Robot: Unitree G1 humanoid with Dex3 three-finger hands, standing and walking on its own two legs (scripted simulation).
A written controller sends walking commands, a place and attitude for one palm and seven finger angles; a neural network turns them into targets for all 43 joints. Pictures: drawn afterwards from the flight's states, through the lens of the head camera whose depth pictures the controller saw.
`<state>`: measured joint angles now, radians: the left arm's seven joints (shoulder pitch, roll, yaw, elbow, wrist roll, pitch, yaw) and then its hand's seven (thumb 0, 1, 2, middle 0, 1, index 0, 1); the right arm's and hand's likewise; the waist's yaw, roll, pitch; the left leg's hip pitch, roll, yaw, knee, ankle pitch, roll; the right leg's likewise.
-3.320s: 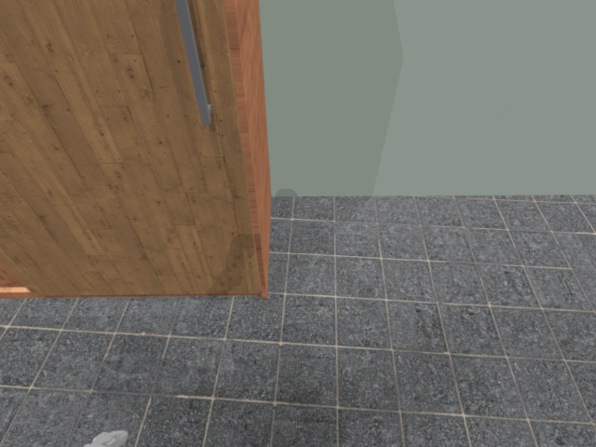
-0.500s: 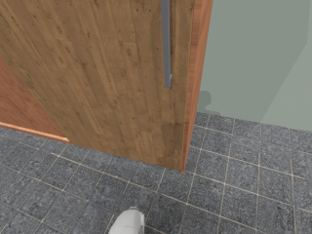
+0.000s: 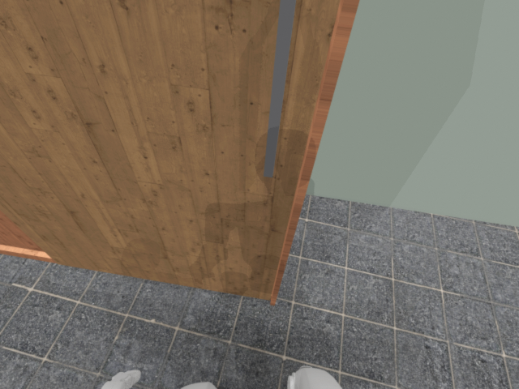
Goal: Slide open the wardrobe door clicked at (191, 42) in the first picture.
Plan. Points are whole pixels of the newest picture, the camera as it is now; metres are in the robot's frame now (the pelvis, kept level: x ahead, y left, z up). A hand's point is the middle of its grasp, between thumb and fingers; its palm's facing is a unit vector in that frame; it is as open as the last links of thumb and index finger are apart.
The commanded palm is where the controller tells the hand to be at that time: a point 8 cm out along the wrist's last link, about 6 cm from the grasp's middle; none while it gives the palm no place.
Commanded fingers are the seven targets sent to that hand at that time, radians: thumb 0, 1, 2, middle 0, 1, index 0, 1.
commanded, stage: come to a stop and stand still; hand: right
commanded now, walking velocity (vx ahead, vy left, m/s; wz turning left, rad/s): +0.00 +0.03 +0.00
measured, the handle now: (278, 94) +0.47 +0.01 +0.20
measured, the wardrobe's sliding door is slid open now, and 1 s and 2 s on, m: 0.00 0.00 0.00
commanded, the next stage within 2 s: look again from close up in 1.14 s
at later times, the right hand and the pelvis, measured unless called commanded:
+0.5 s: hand out of the picture -0.06 -0.25 -0.17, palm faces +0.04 +0.98 -0.20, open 7.4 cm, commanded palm none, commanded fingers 0.00 -0.90 -0.90 0.20 0.30 0.20 0.30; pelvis -0.05 -0.07 +0.01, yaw +1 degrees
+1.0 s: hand out of the picture -0.13 -0.21 -0.17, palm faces +0.03 +0.99 -0.15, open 7.4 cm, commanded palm none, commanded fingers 0.00 -0.90 -0.90 0.20 0.30 0.20 0.30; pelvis -0.10 -0.06 +0.01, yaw +1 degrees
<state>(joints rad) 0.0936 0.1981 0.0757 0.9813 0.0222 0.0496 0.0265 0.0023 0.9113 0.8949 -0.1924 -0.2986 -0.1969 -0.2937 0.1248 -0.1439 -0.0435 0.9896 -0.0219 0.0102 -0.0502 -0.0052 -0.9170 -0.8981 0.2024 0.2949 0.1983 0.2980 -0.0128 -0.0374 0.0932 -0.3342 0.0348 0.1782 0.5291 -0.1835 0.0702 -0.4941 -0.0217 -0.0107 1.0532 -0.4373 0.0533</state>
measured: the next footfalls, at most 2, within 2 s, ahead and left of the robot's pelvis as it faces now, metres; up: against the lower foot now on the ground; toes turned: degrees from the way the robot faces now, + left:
right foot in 0.18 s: -0.01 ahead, -0.15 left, +0.00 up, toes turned -3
left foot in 0.52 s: -0.06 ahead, +0.06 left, +0.00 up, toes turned +3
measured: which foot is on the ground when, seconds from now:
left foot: down 0.00-0.20, up 0.22-0.50, down 0.52-1.00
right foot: up 0.00-0.16, down 0.18-1.00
